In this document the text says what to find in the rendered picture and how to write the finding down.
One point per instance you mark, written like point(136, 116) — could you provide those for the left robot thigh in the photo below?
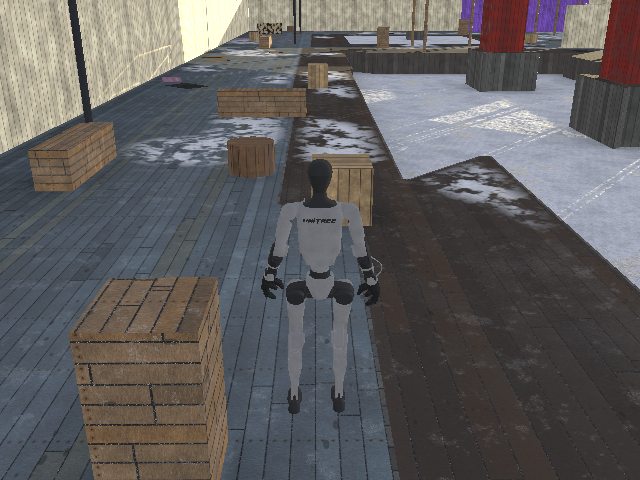
point(295, 298)

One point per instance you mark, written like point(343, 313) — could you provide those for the right robot hand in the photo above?
point(372, 290)

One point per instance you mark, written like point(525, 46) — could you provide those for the robot left upper arm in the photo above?
point(288, 212)

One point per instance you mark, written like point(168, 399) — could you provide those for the robot left forearm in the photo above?
point(273, 265)

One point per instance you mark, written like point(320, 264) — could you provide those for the robot right upper arm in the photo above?
point(351, 212)

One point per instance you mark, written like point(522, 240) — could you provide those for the robot left shin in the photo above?
point(294, 366)

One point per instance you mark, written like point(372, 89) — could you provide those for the left robot hand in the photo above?
point(271, 284)

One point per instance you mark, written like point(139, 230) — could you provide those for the robot right forearm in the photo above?
point(367, 267)

